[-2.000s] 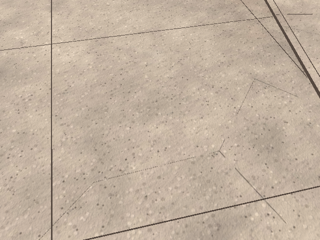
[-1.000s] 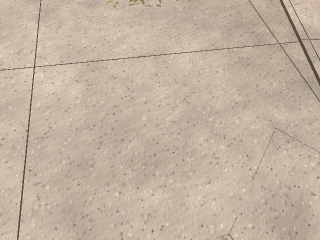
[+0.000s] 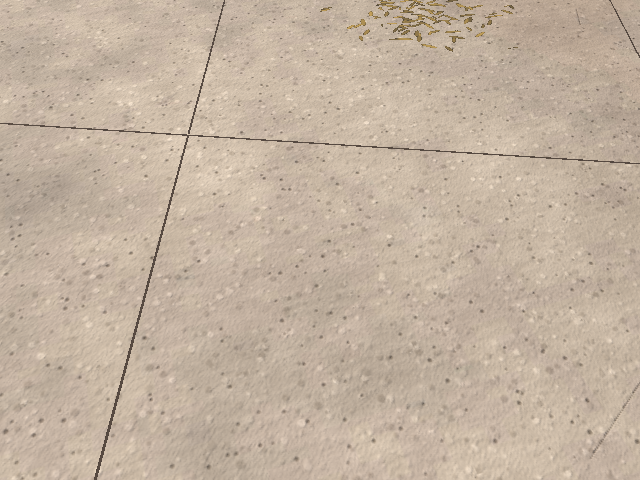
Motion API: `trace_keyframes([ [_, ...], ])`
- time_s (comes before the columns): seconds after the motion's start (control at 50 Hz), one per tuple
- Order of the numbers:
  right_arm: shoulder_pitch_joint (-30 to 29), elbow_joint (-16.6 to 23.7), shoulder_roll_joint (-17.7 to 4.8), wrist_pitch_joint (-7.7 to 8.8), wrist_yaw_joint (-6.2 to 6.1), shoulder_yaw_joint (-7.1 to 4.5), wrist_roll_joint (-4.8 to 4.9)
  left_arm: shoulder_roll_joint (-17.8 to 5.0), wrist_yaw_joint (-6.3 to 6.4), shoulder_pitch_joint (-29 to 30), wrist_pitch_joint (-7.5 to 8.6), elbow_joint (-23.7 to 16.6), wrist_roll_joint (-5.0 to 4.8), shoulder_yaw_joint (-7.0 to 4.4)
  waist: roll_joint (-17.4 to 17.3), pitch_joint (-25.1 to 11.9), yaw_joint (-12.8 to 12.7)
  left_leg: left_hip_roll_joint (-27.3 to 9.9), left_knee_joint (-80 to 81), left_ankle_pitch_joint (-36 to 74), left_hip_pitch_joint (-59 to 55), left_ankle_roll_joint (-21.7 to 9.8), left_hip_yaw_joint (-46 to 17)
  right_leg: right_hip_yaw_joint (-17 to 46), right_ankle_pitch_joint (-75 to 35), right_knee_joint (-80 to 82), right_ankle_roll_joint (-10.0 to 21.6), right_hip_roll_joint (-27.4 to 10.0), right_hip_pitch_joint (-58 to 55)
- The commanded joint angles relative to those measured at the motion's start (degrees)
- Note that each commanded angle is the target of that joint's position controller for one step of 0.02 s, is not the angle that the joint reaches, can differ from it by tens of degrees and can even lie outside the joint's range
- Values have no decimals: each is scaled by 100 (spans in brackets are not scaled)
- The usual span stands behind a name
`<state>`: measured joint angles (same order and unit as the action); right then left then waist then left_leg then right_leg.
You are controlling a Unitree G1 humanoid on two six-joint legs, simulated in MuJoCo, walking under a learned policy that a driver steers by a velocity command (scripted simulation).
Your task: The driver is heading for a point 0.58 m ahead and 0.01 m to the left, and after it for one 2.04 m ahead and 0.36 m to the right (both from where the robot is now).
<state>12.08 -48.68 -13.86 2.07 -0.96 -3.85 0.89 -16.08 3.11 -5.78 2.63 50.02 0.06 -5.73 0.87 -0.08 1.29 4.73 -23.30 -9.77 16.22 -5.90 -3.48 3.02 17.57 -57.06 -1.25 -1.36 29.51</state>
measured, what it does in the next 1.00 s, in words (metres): walks ahead: right foot, then left foot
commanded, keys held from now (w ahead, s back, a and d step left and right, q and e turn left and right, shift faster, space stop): w+q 0.10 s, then w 0.72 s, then w+e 0.18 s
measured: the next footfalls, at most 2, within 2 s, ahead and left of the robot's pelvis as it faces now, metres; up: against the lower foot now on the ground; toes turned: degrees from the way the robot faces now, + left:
right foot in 0.34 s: +0.20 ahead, -0.15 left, +0.00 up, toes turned +10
left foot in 0.82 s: +0.48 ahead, +0.14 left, +0.00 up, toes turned +11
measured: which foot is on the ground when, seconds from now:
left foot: down 0.00-0.34, up 0.36-0.80, down 0.82-1.00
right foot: up 0.00-0.32, down 0.34-0.84, up 0.86-1.00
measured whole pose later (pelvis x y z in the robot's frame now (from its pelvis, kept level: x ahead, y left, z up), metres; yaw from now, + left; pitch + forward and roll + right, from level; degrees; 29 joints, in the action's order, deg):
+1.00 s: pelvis +0.43 +0.05 +0.00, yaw +7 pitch +1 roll +1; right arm 11.5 -46.2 -14.4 5.4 1.8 -3.2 -0.5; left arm -16.8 0.4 -16.8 3.9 48.8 -1.9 -3.1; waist 2.5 1.7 -0.1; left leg 2.5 -21.6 -9.2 13.6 -3.5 5.5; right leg 3.0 17.7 -66.3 1.4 -5.3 30.8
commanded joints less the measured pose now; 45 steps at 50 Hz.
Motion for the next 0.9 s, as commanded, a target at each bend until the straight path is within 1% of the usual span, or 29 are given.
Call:
trace_keyframes([
  [0.02, 206, 298, -986, 126, -90, -238, 5, -410, -63, 372, 230, -404, 10, -92, -557, -194, 66, -1423, 1345, -1306, -1170, -779, -2144, 219, -495, 1094, -43, -46, 842],
  [0.1, 272, 363, -1103, 110, -86, -289, 34, -388, -145, 635, 320, -526, -46, -54, -778, -94, 144, -1358, 1374, -1390, -849, -776, -2193, 190, -754, 1952, -146, 86, 443],
  [0.14, 341, 348, -1070, 104, -78, -283, 37, -379, -194, 675, 369, -549, -61, -20, -836, -82, 198, -1376, 1337, -1358, -774, -760, -2143, 128, -893, 2203, -155, 63, 273],
  [0.2, 508, 288, -1017, 102, -47, -256, 26, -358, -273, 814, 472, -630, -87, 46, -819, -47, 313, -1407, 1217, -1356, -651, -747, -2136, 7, -919, 2520, -84, 63, -102],
  [0.24, 566, 284, -1023, 99, -11, -241, 17, -412, -311, 842, 533, -692, -128, 68, -844, 0, 319, -1441, 1117, -1433, -594, -744, -2225, -64, -816, 2731, 37, 84, -382],
  [0.28, 550, 306, -981, 86, 16, -209, 19, -466, -324, 617, 583, -665, -148, 68, -844, 15, 154, -1373, 920, -1452, -481, -666, -2266, -158, -864, 3123, 195, 110, -909],
  [0.3, 556, 319, -899, 79, 25, -175, 20, -489, -317, 382, 595, -596, -131, 56, -819, -24, 23, -1242, 732, -1379, -376, -587, -2228, -213, -852, 3305, 269, 140, -1315],
  [0.32, 542, 340, -753, 82, 30, -122, 7, -559, -299, -14, 600, -490, -110, 27, -781, -128, -174, -1075, 390, -1198, -149, -478, -2111, -159, -751, 3390, 364, 38, -1886],
  [0.34, 402, 418, -510, 111, 33, -41, -20, -749, -268, -758, 607, -330, -65, -29, -502, -403, -508, -806, -528, -972, 456, -271, -1732, 367, -505, 3420, 599, -468, -2854],
  [0.36, 557, 538, -197, 197, 42, 51, -5, -1267, -252, -1425, 578, -195, 8, -149, 829, -708, -528, -38, -2288, -1549, 1687, 104, -763, 1940, 102, 3877, 1171, -1439, -4080],
  [0.38, 489, 686, -552, 302, 29, -11, 113, -1392, -330, -1828, 543, -14, -19, -226, 1507, -484, -575, -2, -3464, -2344, 3089, 191, -459, 3705, 1357, 4402, 1765, -2252, -4328],
  [0.4, 329, 645, -986, 365, 45, -105, 136, -917, -366, -1594, 560, -137, -88, -95, 825, 32, -552, -369, -4041, -2021, 3513, 161, -651, 3513, 1708, 4463, 1712, -2123, -4018],
  [0.42, 220, 607, -966, 373, 78, -108, 101, -671, -384, -1342, 538, -229, -76, -13, 585, 211, -446, -601, -4194, -1444, 3560, 167, -506, 2908, 1391, 4502, 1501, -1800, -3781],
  [0.46, 50, 639, -833, 368, 112, -103, -24, -520, -409, -1012, 477, -343, -24, 78, 418, 299, -297, -934, -3902, -749, 3274, 256, -260, 2095, 304, 4698, 1333, -1446, -3219],
  [0.48, -35, 673, -734, 354, 129, -88, -34, -482, -411, -984, 458, -351, -2, 110, 463, 314, -266, -1021, -3698, -540, 3023, 313, -165, 1726, -203, 4801, 1261, -1274, -2935],
  [0.5, -112, 699, -618, 342, 140, -60, -43, -506, -407, -1049, 450, -321, -1, 111, 521, 292, -278, -1019, -3556, -319, 2908, 385, -25, 1434, -724, 4867, 1261, -1149, -2798],
  [0.56, -535, 887, -410, 325, 140, 15, -75, -641, -356, -1334, 412, -193, -50, 92, 436, 267, -364, -982, -2628, 370, 2732, 553, 210, 764, -2086, 4892, 1255, -946, -2646],
  [0.6, -904, 1010, -270, 338, 173, 79, -56, -684, -324, -1508, 381, -129, -78, 101, 450, 273, -466, -875, -1813, 948, 2322, 566, 342, 406, -2356, 4902, 1163, -800, -2464],
  [0.64, -1277, 1118, -245, 348, 226, 109, -15, -736, -305, -1740, 363, -59, -106, 108, 435, 347, -588, -744, -1234, 1357, 1969, 551, 449, 286, -2191, 4937, 1136, -809, -2385],
  [0.7, -1672, 1294, -342, 365, 319, 105, 38, -774, -293, -1992, 306, 53, -141, 117, 449, 504, -619, -683, -817, 1324, 1940, 417, 390, 375, -2294, 4826, 1136, -1105, -2801],
  [0.74, -1740, 1367, -472, 395, 381, 73, 43, -848, -269, -2014, 237, 87, -149, 96, 472, 483, -501, -637, -609, 973, 1846, 257, 379, 387, -2800, 4579, 1051, -1285, -3209],
  [0.76, -1605, 1353, -580, 405, 394, 32, 35, -919, -256, -1983, 203, 81, -140, 79, 525, 349, -368, -537, -553, 752, 1530, 169, 448, 345, -3531, 4311, 992, -1306, -3353],
  [0.78, -1250, 1278, -731, 404, 381, -40, 22, -1003, -244, -1940, 166, 68, -131, 60, 614, 54, -128, -368, -526, 582, 907, 50, 596, 251, -4592, 3816, 929, -1264, -3406],
  [0.8, -405, 1032, -958, 391, 341, -166, 22, -967, -234, -1870, 125, 37, -107, 85, 577, -468, 326, -251, -396, 711, -267, -139, 706, 39, -5281, 2853, 799, -1038, -3190],
  [0.82, 700, 779, -1276, 368, 269, -276, -31, -844, -223, -1796, 131, -98, -24, 157, 375, -1247, 782, -944, -704, 907, -2122, -459, 24, -79, -4303, 1386, 632, -820, -2062],
  [0.84, 1287, 657, -1864, 342, 250, -405, -152, -25, -284, -2564, 238, -233, -23, 405, -1185, -2310, 511, -2647, -492, 41, -4516, -1398, -2741, -253, -732, -1055, 234, 163, 377],
  [0.86, 1394, 605, -1319, 297, 247, -267, -97, -342, -322, -2518, 372, -55, -152, 345, -1353, -2691, 644, -2915, 332, -605, -4416, -1487, -3929, 572, 1488, -1810, 297, 281, 961],
  [0.88, 920, 615, -1044, 284, 220, -168, -62, -835, -335, -1832, 410, -272, -331, 185, -1010, -1452, 595, -2659, 484, -656, -3480, -1115, -2898, 487, 1195, -2038, 352, -48, 1442],
  [0.9, 465, 667, -879, 289, 210, -110, -60, -832, -312, -1434, 408, -377, -325, 182, -601, -822, 405, -2414, 670, -347, -2496, -890, -2078, 311, 645, -1757, 363, -345, 1330],
])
